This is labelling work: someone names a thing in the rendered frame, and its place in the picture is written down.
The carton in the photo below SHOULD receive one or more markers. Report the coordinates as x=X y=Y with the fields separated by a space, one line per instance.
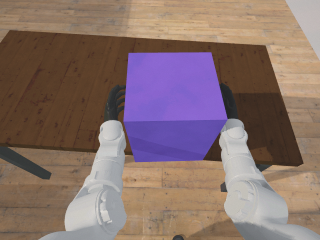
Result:
x=174 y=109

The left robot upper arm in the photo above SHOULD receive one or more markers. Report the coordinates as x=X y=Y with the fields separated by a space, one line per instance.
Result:
x=95 y=216

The right robot forearm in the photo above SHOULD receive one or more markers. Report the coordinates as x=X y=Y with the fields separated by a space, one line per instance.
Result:
x=237 y=160

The robot left hand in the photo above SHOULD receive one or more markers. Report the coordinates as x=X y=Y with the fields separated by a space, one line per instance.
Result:
x=112 y=110

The table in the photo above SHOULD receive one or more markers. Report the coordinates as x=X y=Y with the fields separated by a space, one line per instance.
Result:
x=54 y=88

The left robot forearm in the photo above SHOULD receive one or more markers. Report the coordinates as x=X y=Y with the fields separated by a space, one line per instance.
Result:
x=108 y=165

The right robot upper arm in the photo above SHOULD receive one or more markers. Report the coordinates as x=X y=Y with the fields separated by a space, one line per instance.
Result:
x=261 y=214

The robot right hand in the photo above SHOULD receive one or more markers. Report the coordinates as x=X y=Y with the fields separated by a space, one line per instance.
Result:
x=229 y=102

